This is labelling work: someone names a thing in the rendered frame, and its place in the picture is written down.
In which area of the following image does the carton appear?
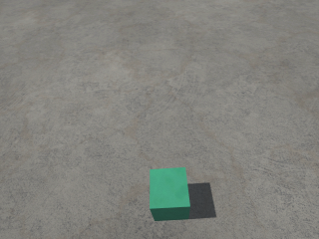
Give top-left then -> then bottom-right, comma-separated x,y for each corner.
150,167 -> 190,221

